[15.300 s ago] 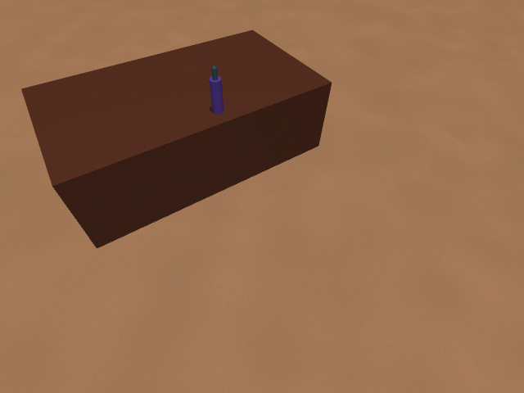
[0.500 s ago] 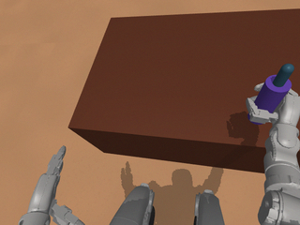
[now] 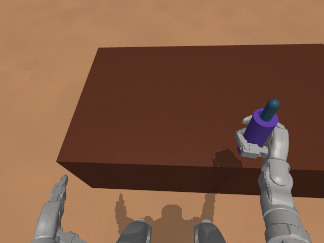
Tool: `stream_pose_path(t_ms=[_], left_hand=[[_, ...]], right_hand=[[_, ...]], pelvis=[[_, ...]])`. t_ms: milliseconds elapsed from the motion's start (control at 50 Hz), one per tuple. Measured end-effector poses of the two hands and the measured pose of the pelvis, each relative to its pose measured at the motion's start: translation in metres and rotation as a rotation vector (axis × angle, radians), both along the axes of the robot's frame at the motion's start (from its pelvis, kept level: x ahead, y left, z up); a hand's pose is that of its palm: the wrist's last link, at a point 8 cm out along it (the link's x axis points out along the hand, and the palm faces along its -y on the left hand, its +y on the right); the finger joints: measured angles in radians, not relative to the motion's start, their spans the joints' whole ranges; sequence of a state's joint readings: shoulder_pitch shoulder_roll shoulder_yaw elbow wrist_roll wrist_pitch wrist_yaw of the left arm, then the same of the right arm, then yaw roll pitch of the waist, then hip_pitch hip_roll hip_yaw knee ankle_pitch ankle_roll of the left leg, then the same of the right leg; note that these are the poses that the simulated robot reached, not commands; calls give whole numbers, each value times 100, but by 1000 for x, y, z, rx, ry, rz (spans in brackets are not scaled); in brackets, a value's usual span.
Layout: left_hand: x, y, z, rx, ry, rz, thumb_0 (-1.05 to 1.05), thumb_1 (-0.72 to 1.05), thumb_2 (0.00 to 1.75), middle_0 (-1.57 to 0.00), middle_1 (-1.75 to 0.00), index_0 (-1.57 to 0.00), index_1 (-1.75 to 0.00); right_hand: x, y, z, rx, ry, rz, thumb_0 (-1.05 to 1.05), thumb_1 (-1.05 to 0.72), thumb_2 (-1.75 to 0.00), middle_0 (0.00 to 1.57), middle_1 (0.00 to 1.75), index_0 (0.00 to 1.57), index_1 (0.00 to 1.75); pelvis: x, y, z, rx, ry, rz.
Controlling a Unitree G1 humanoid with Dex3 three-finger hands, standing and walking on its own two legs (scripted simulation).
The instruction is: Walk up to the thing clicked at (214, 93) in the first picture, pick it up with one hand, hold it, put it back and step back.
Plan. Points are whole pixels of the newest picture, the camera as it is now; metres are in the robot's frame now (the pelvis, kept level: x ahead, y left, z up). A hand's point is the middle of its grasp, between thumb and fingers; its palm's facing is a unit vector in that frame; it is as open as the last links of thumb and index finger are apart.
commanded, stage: lift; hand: right
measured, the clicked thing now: (258, 129) +0.37 -0.20 +0.05
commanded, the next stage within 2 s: hold in 0.54 s
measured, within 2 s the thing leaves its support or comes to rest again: neither
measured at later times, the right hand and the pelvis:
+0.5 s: hand (250, 135) +0.36 -0.17 +0.05, palm faces +0.20 +0.98 -0.01, open 6.8 cm; pelvis +0.01 +0.01 +0.02, yaw +0 degrees
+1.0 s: hand (254, 136) +0.34 -0.17 +0.08, palm faces +0.20 +0.98 -0.01, open 6.8 cm; pelvis +0.01 +0.00 +0.03, yaw +0 degrees
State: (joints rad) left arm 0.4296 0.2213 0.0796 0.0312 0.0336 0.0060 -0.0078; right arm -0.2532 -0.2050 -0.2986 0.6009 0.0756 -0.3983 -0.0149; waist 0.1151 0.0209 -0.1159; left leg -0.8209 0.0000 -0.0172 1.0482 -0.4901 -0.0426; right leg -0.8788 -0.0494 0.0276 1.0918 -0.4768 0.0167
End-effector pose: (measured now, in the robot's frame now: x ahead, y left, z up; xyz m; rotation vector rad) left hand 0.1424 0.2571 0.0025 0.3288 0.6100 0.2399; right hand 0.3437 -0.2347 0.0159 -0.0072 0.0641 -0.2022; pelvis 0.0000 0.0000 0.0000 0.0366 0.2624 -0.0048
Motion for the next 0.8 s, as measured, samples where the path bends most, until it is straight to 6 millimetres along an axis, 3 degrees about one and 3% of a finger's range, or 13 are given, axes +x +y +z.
stream_pose_path(t_ms=[180, 560, 800], left_hand=[[2, 8, -2, -9, 17, 23, -1, -54, 4, -6, -5, -6, -5], [16, 8, 4, -41, 0, 28, -1, -54, 4, -6, -5, -6, -5], [13, 11, -1, -55, 25, 55, -1, -54, 4, -6, -5, -6, -6]], right_hand=[[-6, 2, 24, -13, -40, -9, -4, 7, -118, 91, 113, 93, 113], [-18, 13, 42, -4, -33, -6, -4, 7, -118, 91, 113, 93, 113], [-23, 14, 54, -2, -37, -7, -4, 7, -118, 90, 113, 93, 113]], pelvis=[[3, 1, 9, -10, -30, 1], [12, 6, 22, -21, -75, -1], [14, 5, 27, -23, -94, -1]])
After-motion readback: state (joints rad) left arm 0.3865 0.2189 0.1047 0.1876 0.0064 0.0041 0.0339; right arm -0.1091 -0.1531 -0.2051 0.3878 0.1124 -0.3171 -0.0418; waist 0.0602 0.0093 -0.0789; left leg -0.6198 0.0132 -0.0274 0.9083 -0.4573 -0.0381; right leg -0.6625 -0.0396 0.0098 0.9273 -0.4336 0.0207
